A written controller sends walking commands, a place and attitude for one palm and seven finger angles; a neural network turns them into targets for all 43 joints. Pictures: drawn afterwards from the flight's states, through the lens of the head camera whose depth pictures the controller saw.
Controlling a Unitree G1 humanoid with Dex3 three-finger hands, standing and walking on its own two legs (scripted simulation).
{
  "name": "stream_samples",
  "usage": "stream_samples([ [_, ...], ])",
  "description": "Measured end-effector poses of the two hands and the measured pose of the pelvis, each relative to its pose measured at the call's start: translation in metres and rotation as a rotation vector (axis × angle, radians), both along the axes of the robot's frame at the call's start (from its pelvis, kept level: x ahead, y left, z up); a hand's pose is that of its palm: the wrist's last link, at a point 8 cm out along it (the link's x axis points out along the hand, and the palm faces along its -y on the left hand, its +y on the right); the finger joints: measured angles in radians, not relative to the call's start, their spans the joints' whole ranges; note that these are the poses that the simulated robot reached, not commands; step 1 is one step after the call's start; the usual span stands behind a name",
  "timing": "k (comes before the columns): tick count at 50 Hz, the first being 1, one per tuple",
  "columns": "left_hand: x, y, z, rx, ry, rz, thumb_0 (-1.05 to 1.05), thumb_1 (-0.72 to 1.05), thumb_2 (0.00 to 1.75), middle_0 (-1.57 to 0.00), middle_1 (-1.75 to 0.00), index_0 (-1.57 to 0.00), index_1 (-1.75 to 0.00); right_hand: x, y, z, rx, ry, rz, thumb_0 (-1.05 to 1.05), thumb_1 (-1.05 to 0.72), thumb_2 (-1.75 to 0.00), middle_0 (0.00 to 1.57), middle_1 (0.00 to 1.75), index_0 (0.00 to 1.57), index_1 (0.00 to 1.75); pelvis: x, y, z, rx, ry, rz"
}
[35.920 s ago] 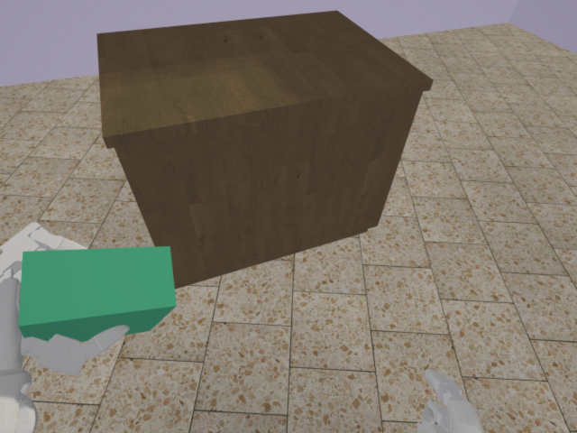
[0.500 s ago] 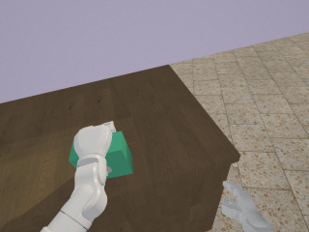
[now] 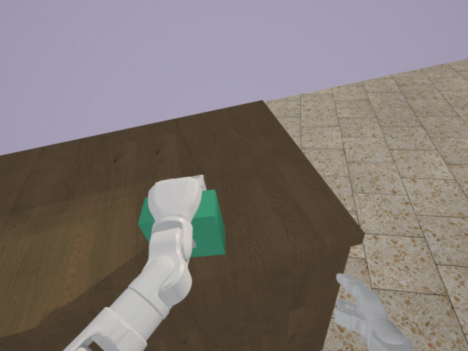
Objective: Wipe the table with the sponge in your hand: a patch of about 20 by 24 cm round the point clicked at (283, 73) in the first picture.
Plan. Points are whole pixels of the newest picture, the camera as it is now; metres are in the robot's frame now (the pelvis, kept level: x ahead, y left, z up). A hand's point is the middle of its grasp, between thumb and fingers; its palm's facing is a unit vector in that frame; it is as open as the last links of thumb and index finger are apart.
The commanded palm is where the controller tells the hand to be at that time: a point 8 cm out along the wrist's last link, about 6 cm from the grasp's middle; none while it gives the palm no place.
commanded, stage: wipe forward along the third lane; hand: left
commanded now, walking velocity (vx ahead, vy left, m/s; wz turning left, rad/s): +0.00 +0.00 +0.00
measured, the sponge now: (188, 232) +0.32 +0.15 +0.05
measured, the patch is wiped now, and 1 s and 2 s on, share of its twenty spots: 0.90 1.00 1.00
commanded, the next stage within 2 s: wipe back along the third lane in 1.66 s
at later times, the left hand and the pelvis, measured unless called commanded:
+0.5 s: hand (192, 201) +0.36 +0.14 +0.09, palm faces +0.00 -0.04 -1.00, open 10.1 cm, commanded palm +0.34 +0.14 +0.12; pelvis -0.02 -0.01 +0.00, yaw -1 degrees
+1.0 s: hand (191, 185) +0.40 +0.16 +0.10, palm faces -0.03 -0.02 -1.00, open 10.1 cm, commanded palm +0.39 +0.17 +0.12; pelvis -0.02 -0.02 +0.00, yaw -2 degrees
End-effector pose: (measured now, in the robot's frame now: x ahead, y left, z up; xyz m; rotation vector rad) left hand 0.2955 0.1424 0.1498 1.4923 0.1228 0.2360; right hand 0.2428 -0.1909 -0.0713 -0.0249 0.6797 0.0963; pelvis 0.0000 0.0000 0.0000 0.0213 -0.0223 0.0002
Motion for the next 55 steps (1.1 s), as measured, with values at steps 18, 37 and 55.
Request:
stream_samples([
  [18,0.028,-0.002,-0.001,0.0,0.048,0.052,-0.02,-0.54,1.09,-0.72,-1.33,-0.78,-1.29,-0.033,-0.025,-0.007,-0.082,0.07,-0.087,0.02,-0.91,-0.9,0.2,0.3,0.2,0.3,-0.013,-0.006,0.0,0.003,0.025,-0.019],
  [37,0.062,-0.001,-0.003,0.021,0.103,0.067,0.0,-0.57,1.11,-0.74,-1.32,-0.8,-1.28,-0.1,-0.061,-0.038,-0.144,0.222,-0.205,0.02,-0.91,-0.9,0.2,0.3,0.2,0.3,-0.018,-0.015,-0.001,0.007,0.071,-0.028],
  [55,0.103,0.014,0.001,0.04,0.127,0.088,0.01,-0.57,1.11,-0.74,-1.33,-0.79,-1.29,-0.129,-0.086,-0.045,-0.185,0.287,-0.28,0.01,-0.91,-0.9,0.2,0.3,0.2,0.3,-0.014,-0.023,0.0,0.003,0.122,-0.041],
])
